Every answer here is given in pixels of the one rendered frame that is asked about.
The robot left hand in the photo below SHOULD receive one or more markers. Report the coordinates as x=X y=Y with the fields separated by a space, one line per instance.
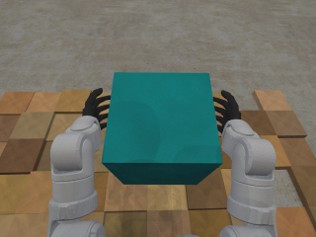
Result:
x=93 y=109

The right robot forearm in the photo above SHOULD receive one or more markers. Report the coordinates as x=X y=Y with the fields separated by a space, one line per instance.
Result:
x=252 y=176

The robot left upper arm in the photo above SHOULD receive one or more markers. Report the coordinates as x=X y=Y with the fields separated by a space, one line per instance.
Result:
x=86 y=228

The robot right upper arm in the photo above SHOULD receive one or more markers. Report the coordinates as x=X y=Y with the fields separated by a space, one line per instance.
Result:
x=243 y=231

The robot right hand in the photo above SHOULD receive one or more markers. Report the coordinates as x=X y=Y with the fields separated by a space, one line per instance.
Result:
x=230 y=111

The carton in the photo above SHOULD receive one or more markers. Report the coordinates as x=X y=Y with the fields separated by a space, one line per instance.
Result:
x=161 y=129

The left robot forearm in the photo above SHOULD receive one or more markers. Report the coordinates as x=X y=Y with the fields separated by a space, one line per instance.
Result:
x=72 y=172

